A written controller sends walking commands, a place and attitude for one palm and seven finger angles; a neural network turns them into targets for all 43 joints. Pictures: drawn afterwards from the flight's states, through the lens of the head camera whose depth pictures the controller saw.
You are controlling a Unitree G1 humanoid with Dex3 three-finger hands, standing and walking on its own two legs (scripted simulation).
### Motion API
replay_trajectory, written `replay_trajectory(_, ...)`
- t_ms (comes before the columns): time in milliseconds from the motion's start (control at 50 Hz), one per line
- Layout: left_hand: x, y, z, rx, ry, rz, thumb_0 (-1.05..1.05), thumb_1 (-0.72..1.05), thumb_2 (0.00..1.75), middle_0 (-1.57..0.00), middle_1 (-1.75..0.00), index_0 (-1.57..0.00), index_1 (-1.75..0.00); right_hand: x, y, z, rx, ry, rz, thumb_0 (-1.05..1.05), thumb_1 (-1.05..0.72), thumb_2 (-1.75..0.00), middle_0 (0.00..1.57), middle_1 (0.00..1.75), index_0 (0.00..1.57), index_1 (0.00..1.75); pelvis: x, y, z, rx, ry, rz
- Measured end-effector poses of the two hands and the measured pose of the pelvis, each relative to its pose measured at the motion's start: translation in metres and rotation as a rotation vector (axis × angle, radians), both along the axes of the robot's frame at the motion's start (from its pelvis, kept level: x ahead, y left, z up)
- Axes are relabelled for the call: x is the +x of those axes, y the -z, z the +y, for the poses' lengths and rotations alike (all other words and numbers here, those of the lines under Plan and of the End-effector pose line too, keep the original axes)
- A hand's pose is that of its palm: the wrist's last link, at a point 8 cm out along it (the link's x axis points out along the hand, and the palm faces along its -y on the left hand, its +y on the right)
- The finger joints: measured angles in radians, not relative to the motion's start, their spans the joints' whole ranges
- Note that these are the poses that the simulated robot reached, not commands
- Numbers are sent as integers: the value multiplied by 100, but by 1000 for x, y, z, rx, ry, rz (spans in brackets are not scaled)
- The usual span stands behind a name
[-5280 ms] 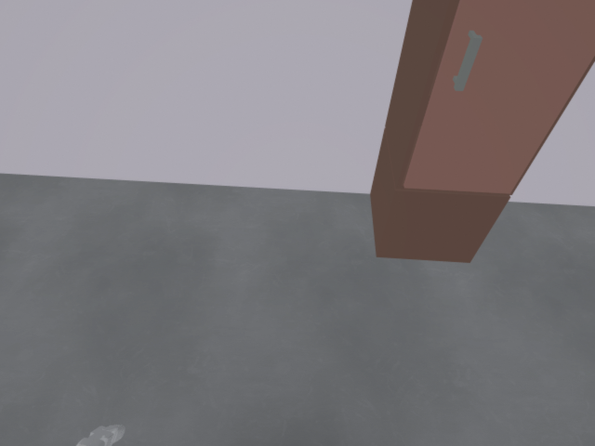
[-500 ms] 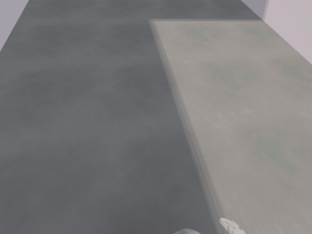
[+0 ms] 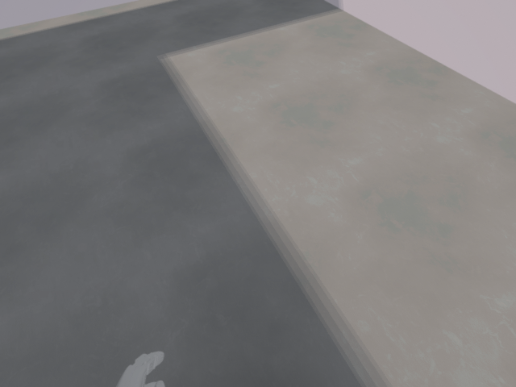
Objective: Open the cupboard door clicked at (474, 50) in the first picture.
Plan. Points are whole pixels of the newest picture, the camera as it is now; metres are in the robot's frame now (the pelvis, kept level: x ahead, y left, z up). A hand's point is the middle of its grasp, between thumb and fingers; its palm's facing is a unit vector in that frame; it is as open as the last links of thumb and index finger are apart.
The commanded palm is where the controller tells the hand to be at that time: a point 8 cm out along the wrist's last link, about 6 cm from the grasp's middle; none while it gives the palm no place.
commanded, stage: turn to face it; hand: left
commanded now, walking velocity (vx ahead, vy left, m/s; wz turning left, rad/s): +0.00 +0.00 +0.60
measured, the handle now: out of the picture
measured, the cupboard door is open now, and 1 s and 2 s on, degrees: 0 0 0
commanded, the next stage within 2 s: none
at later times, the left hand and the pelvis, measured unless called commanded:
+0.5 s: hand out of the picture +0.01 +0.27 -0.16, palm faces +0.30 -0.92 -0.25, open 7.4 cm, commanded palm none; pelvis -0.01 +0.04 +0.01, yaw +16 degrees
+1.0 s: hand out of the picture -0.04 +0.16 -0.13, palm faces +0.55 -0.78 -0.30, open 7.4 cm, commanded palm none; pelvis +0.00 -0.05 +0.01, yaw +35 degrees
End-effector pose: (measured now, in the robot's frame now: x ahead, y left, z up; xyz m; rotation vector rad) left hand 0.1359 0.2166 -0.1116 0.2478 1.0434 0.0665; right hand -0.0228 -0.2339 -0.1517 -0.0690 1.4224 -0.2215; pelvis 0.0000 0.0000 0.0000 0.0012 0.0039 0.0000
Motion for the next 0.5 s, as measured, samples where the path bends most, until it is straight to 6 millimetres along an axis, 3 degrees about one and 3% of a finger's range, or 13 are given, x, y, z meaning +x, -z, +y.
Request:
replay_trajectory(120,-23,16,-2,-85,-100,16,1,90,90,-20,-30,-20,-30,37,-8,20,9,-91,-33,0,-91,-90,20,30,20,30,2,0,7,-17,-77,-12)
replay_trajectory(260,-84,51,47,-105,-282,128,0,91,90,-20,-30,-20,-30,80,-18,28,-84,-223,-92,1,-92,-90,20,30,20,30,-1,13,31,-35,-165,2)
replay_trajectory(380,-129,34,86,-45,-364,225,1,91,90,-20,-29,-20,-30,98,-38,36,-117,-293,-109,0,-91,-90,20,30,20,30,-5,-4,41,-51,-216,29)
replay_trajectory(500,-148,18,101,-6,-433,204,1,91,90,-19,-29,-20,-30,117,-46,39,-106,-360,-130,0,-90,-90,20,30,21,30,-5,-13,39,-56,-277,30)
